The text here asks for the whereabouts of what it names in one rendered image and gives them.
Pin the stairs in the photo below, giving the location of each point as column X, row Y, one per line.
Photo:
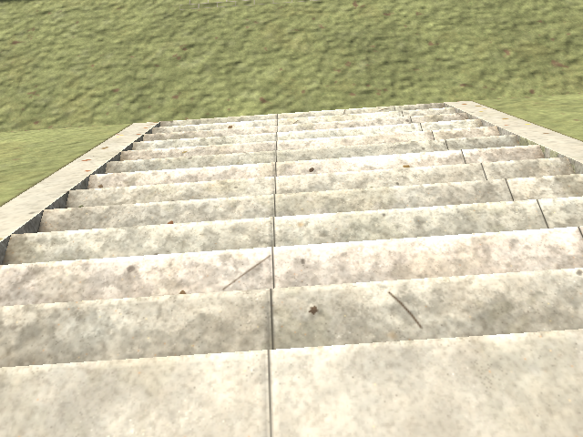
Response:
column 298, row 230

